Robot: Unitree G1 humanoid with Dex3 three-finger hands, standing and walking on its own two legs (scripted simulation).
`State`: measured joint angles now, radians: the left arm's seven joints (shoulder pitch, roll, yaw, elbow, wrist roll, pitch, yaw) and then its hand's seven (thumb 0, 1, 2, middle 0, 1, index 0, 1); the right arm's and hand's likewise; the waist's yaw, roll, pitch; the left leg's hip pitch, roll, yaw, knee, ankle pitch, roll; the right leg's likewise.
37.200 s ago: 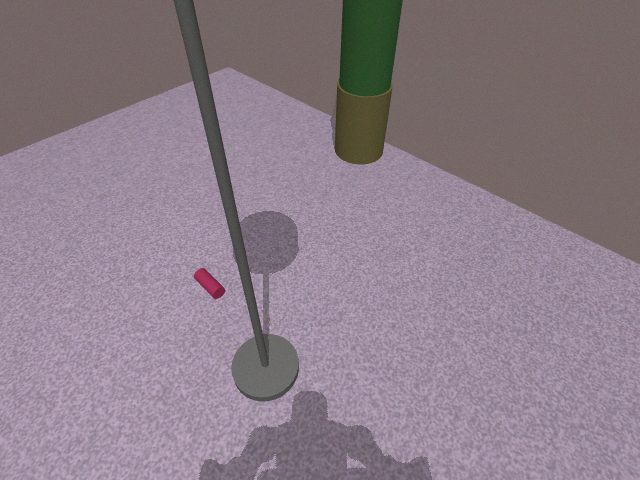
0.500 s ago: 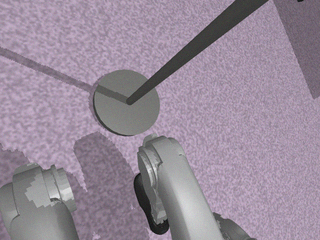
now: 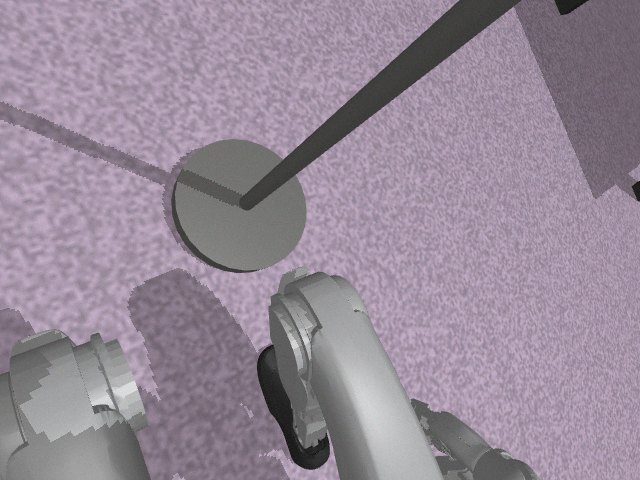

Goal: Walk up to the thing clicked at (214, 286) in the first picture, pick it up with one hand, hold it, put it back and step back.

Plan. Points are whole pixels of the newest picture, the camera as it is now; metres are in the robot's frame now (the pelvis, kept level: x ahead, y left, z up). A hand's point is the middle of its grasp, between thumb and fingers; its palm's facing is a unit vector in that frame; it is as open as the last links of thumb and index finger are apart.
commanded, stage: rest palm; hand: left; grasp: from above
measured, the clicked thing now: out of the picture +0.42 +0.35 -0.27
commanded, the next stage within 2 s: close in 0.20 s
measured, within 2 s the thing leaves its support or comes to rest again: neither
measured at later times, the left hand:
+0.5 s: hand out of the picture +0.39 +0.34 -0.25, palm faces -0.46 -0.16 -0.87, open 13.4 cm
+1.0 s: hand out of the picture +0.40 +0.35 -0.26, palm faces -0.45 -0.18 -0.87, open 11.9 cm
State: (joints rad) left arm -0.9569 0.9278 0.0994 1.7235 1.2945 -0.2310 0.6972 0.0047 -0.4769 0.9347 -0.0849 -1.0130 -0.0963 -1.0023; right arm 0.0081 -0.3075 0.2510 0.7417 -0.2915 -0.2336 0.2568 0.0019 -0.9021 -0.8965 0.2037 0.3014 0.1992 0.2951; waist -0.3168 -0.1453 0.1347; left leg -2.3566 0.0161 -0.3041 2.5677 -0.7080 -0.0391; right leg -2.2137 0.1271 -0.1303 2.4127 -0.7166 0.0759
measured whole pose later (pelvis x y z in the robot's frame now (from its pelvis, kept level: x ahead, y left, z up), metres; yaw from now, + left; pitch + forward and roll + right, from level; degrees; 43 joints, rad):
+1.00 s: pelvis +0.00 +0.00 +0.00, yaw -1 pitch +26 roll -15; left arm -0.94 0.97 0.13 1.71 1.22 -0.21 0.64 0.01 -0.13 0.66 -0.31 -0.85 -0.35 -0.82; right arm 0.04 -0.34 0.27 0.72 -0.28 -0.28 0.28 0.00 -0.90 -0.89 0.20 0.30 0.20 0.29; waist -0.33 -0.15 0.17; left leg -2.34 0.02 -0.32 2.57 -0.71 -0.04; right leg -2.19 0.12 -0.15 2.40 -0.71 0.08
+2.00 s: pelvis +0.00 +0.00 +0.00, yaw -1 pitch +26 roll -14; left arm -0.94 0.97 0.14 1.69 1.25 -0.26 0.64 0.01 0.35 0.25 -0.73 -0.48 -0.77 -0.40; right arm 0.04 -0.34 0.28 0.69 -0.29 -0.24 0.26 0.00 -0.89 -0.89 0.20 0.30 0.20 0.29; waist -0.33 -0.14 0.17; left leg -2.34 0.03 -0.32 2.56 -0.71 -0.04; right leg -2.20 0.11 -0.15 2.39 -0.70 0.08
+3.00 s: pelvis -0.01 -0.01 +0.03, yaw +4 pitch +31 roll -11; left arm -0.85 0.75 0.07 1.33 1.22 -0.21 0.33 0.01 0.26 0.23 -0.88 -0.36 -0.91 -0.31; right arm 0.11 -0.30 0.11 0.69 -0.15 -0.09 0.21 0.00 -0.91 -0.90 0.20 0.30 0.20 0.29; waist -0.21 -0.01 -0.02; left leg -2.33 0.01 -0.22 2.43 -0.66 -0.03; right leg -2.20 0.06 -0.09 2.34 -0.70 0.06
